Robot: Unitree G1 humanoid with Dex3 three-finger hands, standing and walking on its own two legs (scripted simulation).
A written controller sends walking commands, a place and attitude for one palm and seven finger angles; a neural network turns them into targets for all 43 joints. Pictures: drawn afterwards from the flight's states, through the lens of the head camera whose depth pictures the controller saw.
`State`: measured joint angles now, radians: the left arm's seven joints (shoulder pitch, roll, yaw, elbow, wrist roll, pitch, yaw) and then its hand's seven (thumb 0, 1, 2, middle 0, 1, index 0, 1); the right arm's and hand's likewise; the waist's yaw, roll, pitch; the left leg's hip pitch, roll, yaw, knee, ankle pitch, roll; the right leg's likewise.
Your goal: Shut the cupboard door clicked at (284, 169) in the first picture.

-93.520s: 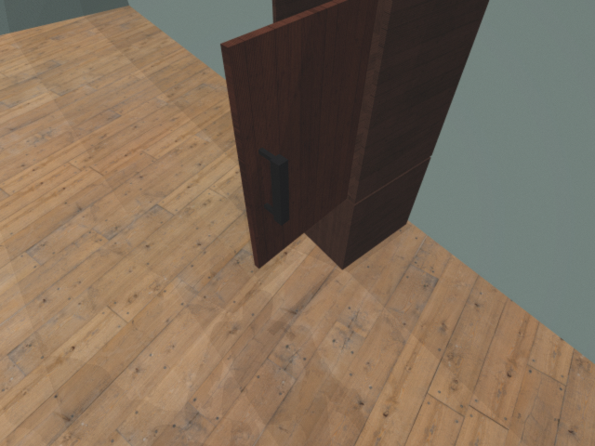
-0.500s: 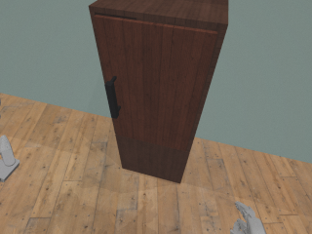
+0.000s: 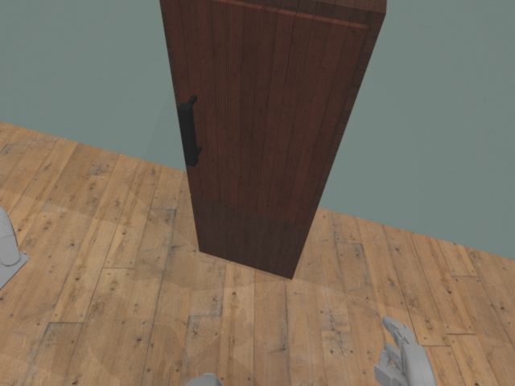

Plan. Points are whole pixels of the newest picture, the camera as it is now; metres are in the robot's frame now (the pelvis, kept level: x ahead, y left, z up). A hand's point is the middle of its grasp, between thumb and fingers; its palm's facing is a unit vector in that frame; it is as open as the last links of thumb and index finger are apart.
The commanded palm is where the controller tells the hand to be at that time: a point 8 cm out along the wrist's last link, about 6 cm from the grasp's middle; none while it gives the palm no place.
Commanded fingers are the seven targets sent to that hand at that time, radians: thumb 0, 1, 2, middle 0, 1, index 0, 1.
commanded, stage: step back with the hand held close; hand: left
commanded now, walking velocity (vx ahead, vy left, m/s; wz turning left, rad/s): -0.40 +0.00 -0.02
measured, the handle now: (192, 131) +0.67 +0.20 -0.03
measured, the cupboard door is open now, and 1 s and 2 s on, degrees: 0 0 0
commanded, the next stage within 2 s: stop stepping back and stand still in 0.36 s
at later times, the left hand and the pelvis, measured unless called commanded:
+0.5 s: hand out of the picture +0.12 +0.25 +0.18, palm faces +0.40 -0.82 -0.42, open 7.4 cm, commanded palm +0.05 +0.28 +0.19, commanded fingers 0.00 0.90 0.90 -0.20 -0.30 -0.20 -0.30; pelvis -0.11 -0.01 +0.01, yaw -3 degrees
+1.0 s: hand out of the picture -0.01 +0.25 +0.18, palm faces +0.41 -0.82 -0.40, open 7.4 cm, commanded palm -0.08 +0.29 +0.19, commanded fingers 0.00 0.90 0.90 -0.20 -0.30 -0.20 -0.30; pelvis -0.21 -0.01 +0.02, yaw +0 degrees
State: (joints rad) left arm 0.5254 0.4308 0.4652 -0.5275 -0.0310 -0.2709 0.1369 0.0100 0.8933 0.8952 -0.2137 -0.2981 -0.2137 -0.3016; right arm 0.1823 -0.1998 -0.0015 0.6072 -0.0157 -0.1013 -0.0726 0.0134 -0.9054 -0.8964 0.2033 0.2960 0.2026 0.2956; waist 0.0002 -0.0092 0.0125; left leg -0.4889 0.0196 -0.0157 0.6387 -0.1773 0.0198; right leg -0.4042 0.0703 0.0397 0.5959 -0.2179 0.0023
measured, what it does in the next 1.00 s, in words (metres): walks backwards: left foot, then right foot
